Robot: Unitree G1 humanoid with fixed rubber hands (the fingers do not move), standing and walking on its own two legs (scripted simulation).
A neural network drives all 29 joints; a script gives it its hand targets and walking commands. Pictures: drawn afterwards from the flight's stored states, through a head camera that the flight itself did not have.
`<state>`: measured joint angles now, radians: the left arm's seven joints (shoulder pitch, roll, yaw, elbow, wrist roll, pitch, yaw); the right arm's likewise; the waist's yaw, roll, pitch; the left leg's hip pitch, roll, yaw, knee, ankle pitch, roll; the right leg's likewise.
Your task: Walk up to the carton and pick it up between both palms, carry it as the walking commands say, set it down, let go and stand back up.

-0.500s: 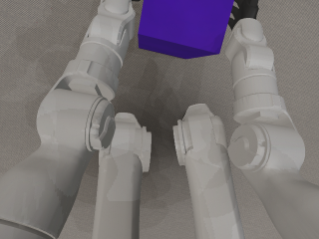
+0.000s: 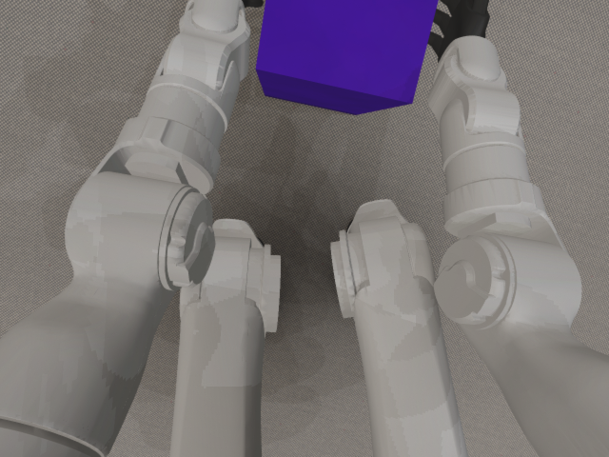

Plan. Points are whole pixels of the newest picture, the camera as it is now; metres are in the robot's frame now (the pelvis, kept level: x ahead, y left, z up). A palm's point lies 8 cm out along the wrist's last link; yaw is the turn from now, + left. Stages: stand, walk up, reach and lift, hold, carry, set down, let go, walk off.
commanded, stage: set down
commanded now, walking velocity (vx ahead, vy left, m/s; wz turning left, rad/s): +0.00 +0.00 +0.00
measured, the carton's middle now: (333, 29) +0.53 -0.07 -0.25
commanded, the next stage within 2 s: let go in 1.82 s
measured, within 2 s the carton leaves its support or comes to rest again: neither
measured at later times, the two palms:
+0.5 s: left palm out of the picture +0.55 +0.07 -0.17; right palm (474, 28) +0.50 -0.20 -0.17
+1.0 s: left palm out of the picture +0.55 +0.05 -0.04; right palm out of the picture +0.49 -0.20 -0.05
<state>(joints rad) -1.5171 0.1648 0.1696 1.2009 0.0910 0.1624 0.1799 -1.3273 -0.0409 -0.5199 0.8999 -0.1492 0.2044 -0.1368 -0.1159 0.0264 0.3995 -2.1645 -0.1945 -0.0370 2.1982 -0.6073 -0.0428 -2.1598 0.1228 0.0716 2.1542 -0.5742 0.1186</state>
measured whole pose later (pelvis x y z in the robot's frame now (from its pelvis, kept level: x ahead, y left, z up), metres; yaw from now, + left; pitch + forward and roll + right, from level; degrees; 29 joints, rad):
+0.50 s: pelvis -0.01 -0.01 +0.01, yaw +1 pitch +31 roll -2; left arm -1.59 0.28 0.03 1.16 -0.07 0.09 0.16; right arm -1.44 -0.16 -0.40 0.98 -0.04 0.09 -0.15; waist -0.11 0.02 0.53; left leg -2.11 -0.18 -0.05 2.14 -0.56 -0.05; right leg -2.11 0.09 0.05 2.10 -0.53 0.09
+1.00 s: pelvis -0.02 -0.01 +0.10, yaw +1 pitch +29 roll -1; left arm -1.51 0.23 0.11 0.94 -0.03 0.20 0.21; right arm -1.36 -0.11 -0.35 0.75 0.00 0.19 -0.20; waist -0.12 0.04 0.52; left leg -1.84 -0.15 -0.07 1.86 -0.52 -0.03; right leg -1.85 0.08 0.05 1.82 -0.48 0.07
